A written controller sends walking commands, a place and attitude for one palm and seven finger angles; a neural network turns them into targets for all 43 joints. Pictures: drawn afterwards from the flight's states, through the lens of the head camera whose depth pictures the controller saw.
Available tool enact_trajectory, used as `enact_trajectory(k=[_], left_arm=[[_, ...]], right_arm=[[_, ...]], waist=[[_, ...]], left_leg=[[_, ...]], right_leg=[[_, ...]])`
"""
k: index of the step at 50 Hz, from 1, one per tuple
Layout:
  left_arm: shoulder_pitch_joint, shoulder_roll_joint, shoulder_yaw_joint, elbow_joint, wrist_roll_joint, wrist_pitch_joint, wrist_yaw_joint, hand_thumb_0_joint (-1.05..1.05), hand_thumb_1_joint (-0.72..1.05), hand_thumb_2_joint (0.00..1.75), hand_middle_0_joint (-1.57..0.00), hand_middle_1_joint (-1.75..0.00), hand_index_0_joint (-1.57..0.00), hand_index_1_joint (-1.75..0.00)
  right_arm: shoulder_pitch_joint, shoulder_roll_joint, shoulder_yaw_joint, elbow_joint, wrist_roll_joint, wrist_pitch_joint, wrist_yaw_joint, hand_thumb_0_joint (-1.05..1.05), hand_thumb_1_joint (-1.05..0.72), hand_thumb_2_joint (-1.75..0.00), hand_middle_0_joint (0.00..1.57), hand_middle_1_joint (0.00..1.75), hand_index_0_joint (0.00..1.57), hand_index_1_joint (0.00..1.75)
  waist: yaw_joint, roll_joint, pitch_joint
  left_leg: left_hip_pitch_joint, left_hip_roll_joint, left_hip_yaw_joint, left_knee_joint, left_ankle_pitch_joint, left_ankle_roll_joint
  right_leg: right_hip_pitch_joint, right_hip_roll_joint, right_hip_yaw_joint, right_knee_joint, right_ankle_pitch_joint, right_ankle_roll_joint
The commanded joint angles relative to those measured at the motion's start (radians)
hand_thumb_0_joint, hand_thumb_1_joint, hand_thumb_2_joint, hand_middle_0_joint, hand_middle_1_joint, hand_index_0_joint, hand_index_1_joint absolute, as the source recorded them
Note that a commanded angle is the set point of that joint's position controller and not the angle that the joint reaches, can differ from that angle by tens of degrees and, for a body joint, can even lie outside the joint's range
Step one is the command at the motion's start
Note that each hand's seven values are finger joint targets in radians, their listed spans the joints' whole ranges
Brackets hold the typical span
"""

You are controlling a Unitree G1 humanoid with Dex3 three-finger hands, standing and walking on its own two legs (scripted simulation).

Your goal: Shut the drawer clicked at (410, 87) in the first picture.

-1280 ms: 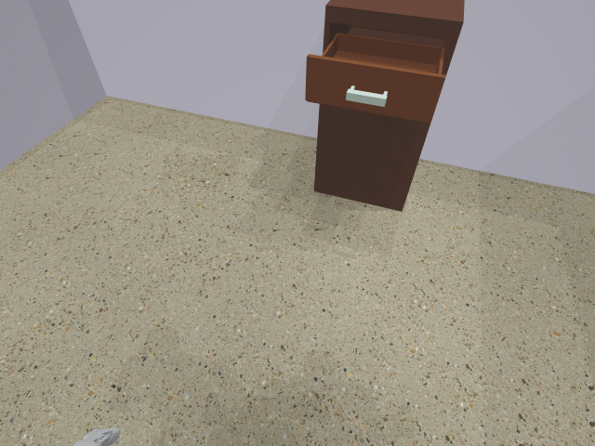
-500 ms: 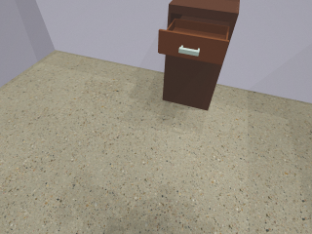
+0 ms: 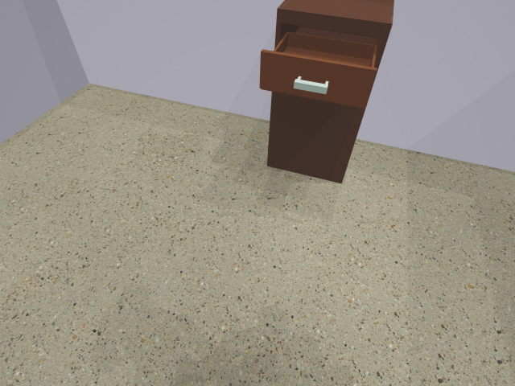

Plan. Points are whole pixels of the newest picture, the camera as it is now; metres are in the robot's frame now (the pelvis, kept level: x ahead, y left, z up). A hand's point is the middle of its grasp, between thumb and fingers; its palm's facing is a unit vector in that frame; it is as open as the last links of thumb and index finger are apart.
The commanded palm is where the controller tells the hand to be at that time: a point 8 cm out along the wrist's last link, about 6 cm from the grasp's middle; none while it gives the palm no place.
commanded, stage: look at it before walking up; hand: left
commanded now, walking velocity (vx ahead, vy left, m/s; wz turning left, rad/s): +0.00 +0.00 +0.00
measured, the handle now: (311, 83) +1.07 -0.13 -0.05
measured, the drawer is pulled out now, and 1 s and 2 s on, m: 0.29 0.29 0.29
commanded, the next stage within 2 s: walk to a spot facing it in 0.16 s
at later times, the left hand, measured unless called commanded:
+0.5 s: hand out of the picture +0.05 +0.21 -0.18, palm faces -0.05 -0.97 -0.25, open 7.3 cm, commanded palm none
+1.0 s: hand out of the picture +0.14 +0.11 -0.17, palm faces -0.13 -0.98 -0.17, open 7.3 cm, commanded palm none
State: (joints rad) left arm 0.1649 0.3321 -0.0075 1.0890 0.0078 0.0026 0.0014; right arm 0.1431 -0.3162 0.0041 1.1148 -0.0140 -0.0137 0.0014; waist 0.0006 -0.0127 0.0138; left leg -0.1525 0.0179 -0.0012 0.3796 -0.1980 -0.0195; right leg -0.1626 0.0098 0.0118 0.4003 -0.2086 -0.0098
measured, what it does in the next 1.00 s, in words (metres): walks ahead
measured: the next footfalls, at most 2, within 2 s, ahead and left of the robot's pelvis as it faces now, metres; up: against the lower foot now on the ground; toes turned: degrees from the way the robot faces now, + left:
left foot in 1.12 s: +0.44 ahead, +0.00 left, +0.00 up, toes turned -10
right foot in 1.66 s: +0.51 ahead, -0.26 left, +0.00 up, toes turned -35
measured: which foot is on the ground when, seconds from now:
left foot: down 0.00-0.62, up 0.64-1.00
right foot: down 0.00-1.00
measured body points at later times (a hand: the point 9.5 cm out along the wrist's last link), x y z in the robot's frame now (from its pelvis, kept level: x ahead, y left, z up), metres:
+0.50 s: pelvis +0.03 -0.01 -0.01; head +0.02 -0.01 +0.44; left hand +0.05 +0.26 -0.16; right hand +0.05 -0.27 -0.16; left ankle +0.01 +0.13 -0.74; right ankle +0.00 -0.11 -0.74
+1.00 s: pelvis +0.20 -0.06 -0.01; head +0.22 -0.06 +0.44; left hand +0.15 +0.16 -0.16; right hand +0.26 -0.30 -0.15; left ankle +0.36 +0.03 -0.69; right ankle +0.05 -0.11 -0.74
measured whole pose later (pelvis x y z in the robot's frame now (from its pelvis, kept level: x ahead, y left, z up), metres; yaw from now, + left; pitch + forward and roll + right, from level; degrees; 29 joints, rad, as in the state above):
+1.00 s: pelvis +0.20 -0.06 -0.01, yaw -14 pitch +0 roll -1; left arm 0.50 0.11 0.02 1.11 0.02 -0.07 0.03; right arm 0.12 -0.16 -0.05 1.00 -0.02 -0.02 0.03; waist 0.04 0.01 0.03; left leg -0.64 0.10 0.08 0.87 -0.15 -0.01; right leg 0.09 0.08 0.04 0.26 -0.34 -0.07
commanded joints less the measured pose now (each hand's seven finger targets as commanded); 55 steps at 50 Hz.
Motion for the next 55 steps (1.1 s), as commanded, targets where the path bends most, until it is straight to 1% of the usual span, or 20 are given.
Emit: enact_trajectory(k=[1, 13, 15, 19, 22, 24, 27, 29, 30, 31, 32, 33, 36, 41, 46, 49, 51, 53, 54, 55], left_arm=[[-0.031, 0.192, 0.039, -0.06, 0.003, -0.027, 0.01, 0.0, 0.9, 0.9, -0.2, -0.3, -0.2, -0.3], [-0.023, 0.188, 0.038, -0.052, 0.003, -0.028, 0.011, 0.0, 0.9, 0.9, -0.2, -0.3, -0.2, -0.3], [0.045, 0.078, 0.018, -0.024, 0.003, -0.007, 0.012, 0.0, 0.9, 0.9, -0.2, -0.3, -0.2, -0.3], [0.08, 0.089, 0.042, -0.057, 0.014, 0.01, -0.01, 0.0, 0.9, 0.9, -0.2, -0.3, -0.2, -0.3], [0.097, 0.058, 0.054, -0.095, 0.015, 0.003, -0.022, 0.0, 0.9, 0.9, -0.2, -0.3, -0.2, -0.3], [0.068, 0.007, 0.055, -0.127, 0.013, -0.009, -0.03, 0.0, 0.9, 0.9, -0.2, -0.3, -0.2, -0.3], [0.047, -0.019, 0.065, -0.161, 0.014, -0.023, -0.039, 0.0, 0.9, 0.9, -0.2, -0.3, -0.2, -0.3], [0.2, -0.041, 0.073, -0.112, 0.015, -0.032, -0.041, 0.0, 0.9, 0.9, -0.2, -0.3, -0.2, -0.3], [0.355, 0.003, 0.085, -0.061, 0.02, -0.041, -0.034, 0.0, 0.9, 0.9, -0.2, -0.3, -0.2, -0.3], [0.484, 0.136, 0.115, -0.021, 0.022, -0.056, -0.012, 0.0, 0.9, 0.9, -0.2, -0.3, -0.2, -0.3], [0.541, 0.123, 0.108, -0.009, 0.003, -0.057, 0.006, 0.0, 0.9, 0.9, -0.2, -0.3, -0.2, -0.3], [0.481, 0.086, 0.1, -0.018, 0.003, -0.064, 0.011, 0.0, 0.9, 0.9, -0.2, -0.3, -0.2, -0.3], [0.358, -0.006, 0.078, -0.053, 0.011, -0.072, 0.016, 0.0, 0.9, 0.9, -0.2, -0.3, -0.2, -0.3], [0.379, -0.044, 0.066, -0.027, 0.013, -0.093, 0.02, 0.0, 0.9, 0.9, -0.2, -0.3, -0.2, -0.3], [0.417, -0.057, 0.061, -0.001, 0.015, -0.098, 0.032, 0.0, 0.9, 0.9, -0.2, -0.3, -0.2, -0.3], [0.421, -0.063, 0.06, 0.012, 0.015, -0.094, 0.038, 0.0, 0.9, 0.9, -0.2, -0.3, -0.2, -0.3], [0.391, -0.035, 0.068, 0.012, 0.019, -0.093, 0.04, 0.0, 0.9, 0.9, -0.2, -0.3, -0.2, -0.3], [0.357, -0.011, 0.077, 0.004, 0.017, -0.098, 0.037, 0.0, 0.9, 0.9, -0.2, -0.3, -0.2, -0.3], [0.356, -0.021, 0.079, 0.003, 0.009, -0.099, 0.034, 0.0, 0.9, 0.9, -0.2, -0.3, -0.2, -0.3], [0.415, -0.068, 0.081, -0.006, -0.003, -0.096, 0.024, 0.0, 0.9, 0.9, -0.2, -0.3, -0.2, -0.3]], right_arm=[[-0.032, -0.198, -0.039, -0.063, 0.005, -0.022, -0.018, 0.0, -0.9, -0.9, 0.2, 0.3, 0.2, 0.3], [-0.03, -0.195, -0.037, -0.055, 0.006, -0.022, -0.019, 0.0, -0.9, -0.9, 0.2, 0.3, 0.2, 0.3], [0.034, -0.084, -0.013, -0.03, -0.002, -0.007, -0.015, 0.0, -0.9, -0.9, 0.2, 0.3, 0.2, 0.3], [0.079, -0.108, -0.038, -0.05, -0.011, 0.002, -0.011, 0.0, -0.9, -0.9, 0.2, 0.3, 0.2, 0.3], [0.135, -0.134, -0.061, -0.068, -0.01, -0.007, -0.014, 0.0, -0.9, -0.9, 0.2, 0.3, 0.2, 0.3], [0.177, -0.166, -0.081, -0.073, -0.005, -0.023, -0.019, 0.0, -0.9, -0.9, 0.2, 0.3, 0.2, 0.3], [0.172, -0.131, -0.087, -0.086, -0.008, -0.038, -0.017, 0.0, -0.9, -0.9, 0.2, 0.3, 0.2, 0.3], [0.111, -0.104, -0.079, -0.096, -0.01, -0.038, -0.018, 0.0, -0.9, -0.9, 0.2, 0.3, 0.2, 0.3], [0.094, -0.062, -0.071, -0.109, -0.006, -0.038, -0.014, 0.0, -0.9, -0.9, 0.2, 0.3, 0.2, 0.3], [0.059, 0.023, -0.05, -0.16, 0.004, -0.045, -0.005, 0.0, -0.9, -0.9, 0.2, 0.3, 0.2, 0.3], [-0.01, -0.011, -0.056, -0.191, -0.005, -0.053, -0.005, 0.0, -0.9, -0.9, 0.2, 0.3, 0.2, 0.3], [-0.002, -0.011, -0.064, -0.178, -0.003, -0.058, -0.004, 0.0, -0.9, -0.9, 0.2, 0.3, 0.2, 0.3], [0.02, 0.037, -0.066, -0.14, -0.012, -0.051, 0.002, 0.0, -0.9, -0.9, 0.2, 0.3, 0.2, 0.3], [0.044, 0.079, -0.07, -0.145, -0.01, -0.027, 0.015, 0.0, -0.9, -0.9, 0.2, 0.3, 0.2, 0.3], [-0.088, 0.097, -0.064, -0.204, -0.002, -0.036, 0.027, 0.0, -0.9, -0.9, 0.2, 0.3, 0.2, 0.3], [-0.145, 0.107, -0.056, -0.227, 0.003, -0.044, 0.03, 0.0, -0.9, -0.9, 0.2, 0.3, 0.2, 0.3], [-0.1, 0.101, -0.059, -0.22, 0.004, -0.051, 0.025, 0.0, -0.9, -0.9, 0.2, 0.3, 0.2, 0.3], [0.107, 0.07, -0.072, -0.158, -0.004, -0.06, 0.008, 0.0, -0.9, -0.9, 0.2, 0.3, 0.2, 0.3], [0.263, 0.022, -0.081, -0.112, -0.011, -0.063, -0.001, 0.0, -0.9, -0.9, 0.2, 0.3, 0.2, 0.3], [0.375, -0.068, -0.104, -0.09, -0.027, -0.065, -0.014, 0.0, -0.9, -0.9, 0.2, 0.3, 0.2, 0.3]], waist=[[0.002, 0.02, -0.028], [0.003, 0.012, -0.028], [0.003, 0.004, -0.027], [0.004, 0.011, 0.098], [-0.011, 0.091, 0.139], [-0.029, 0.195, 0.133], [-0.022, 0.174, 0.117], [0.062, 0.107, 0.062], [0.126, -0.06, 0.009], [0.159, -0.432, 0.003], [0.166, -0.28, 0.004], [0.125, -0.205, 0.041], [0.053, 0.002, 0.085], [0.009, -0.06, 0.079], [0.041, -0.082, 0.105], [0.051, -0.085, 0.135], [0.019, -0.09, 0.113], [-0.074, -0.085, 0.011], [-0.131, -0.044, -0.077], [-0.144, 0.138, -0.208]], left_leg=[[0.006, 0.101, -0.093, -0.067, 0.094, 0.039], [0.014, 0.103, -0.086, -0.072, 0.11, 0.037], [0.019, 0.092, -0.046, -0.044, -0.044, 0.02], [-0.078, 0.101, -0.052, -0.046, -0.397, 0.044], [-0.037, 0.181, -0.138, -0.092, -0.486, 0.097], [0.039, 0.323, -0.254, -0.182, -0.453, 0.171], [0.056, 0.351, -0.169, -0.146, -0.218, 0.191], [-0.084, 0.269, 0.007, 0.059, -0.112, 0.117], [-0.233, 0.165, 0.11, 0.33, -0.138, 0.064], [-0.553, 0.016, 0.197, 0.66, -0.367, 0.004], [-0.607, 0.028, 0.066, 0.777, -0.368, 0.017], [-0.613, 0.071, 0.019, 0.811, -0.256, 0.028], [-0.565, 0.109, 0.026, 0.805, -0.135, 0.008], [-0.585, 0.101, 0.059, 0.727, 0.01, -0.019], [-0.595, 0.083, 0.091, 0.543, 0.06, -0.005], [-0.498, 0.062, 0.106, 0.399, 0.063, 0.019], [-0.349, 0.029, 0.118, 0.32, 0.032, 0.045], [-0.103, -0.034, 0.14, 0.224, 0.05, 0.072], [0.117, 0.004, 0.079, 0.188, 0.1, 0.091], [0.355, 0.231, -0.221, 0.147, 0.097, 0.17]], right_leg=[[-0.009, -0.119, 0.109, -0.081, 0.077, -0.025], [0.004, -0.123, 0.109, -0.084, 0.11, -0.024], [-0.024, -0.107, 0.122, -0.08, -0.071, -0.018], [-0.16, -0.062, 0.165, -0.048, -0.381, -0.051], [-0.286, -0.003, 0.116, 0.111, -0.356, -0.056], [-0.379, 0.018, -0.016, 0.34, -0.226, -0.029], [-0.38, -0.057, -0.026, 0.365, -0.269, -0.02], [-0.082, -0.039, -0.068, 0.172, -0.141, -0.027], [0.133, -0.055, 0.027, 0.026, -0.13, -0.047], [0.281, -0.325, 0.495, -0.153, -0.138, -0.144], [0.282, -0.38, 0.628, -0.194, -0.023, -0.191], [0.249, -0.345, 0.537, -0.167, 0.042, -0.2], [0.117, -0.294, 0.384, -0.162, 0.123, -0.231], [0.119, -0.211, 0.213, -0.187, 0.296, -0.189], [0.187, -0.193, 0.177, -0.192, 0.45, -0.182], [0.179, -0.194, 0.163, -0.187, 0.554, -0.166], [0.156, -0.203, 0.146, -0.121, 0.685, -0.157], [0.137, -0.165, 0.103, 0.104, 0.837, -0.128], [0.035, -0.131, 0.089, 0.315, 0.711, -0.106], [-0.174, -0.012, 0.014, 0.61, 0.3, -0.07]])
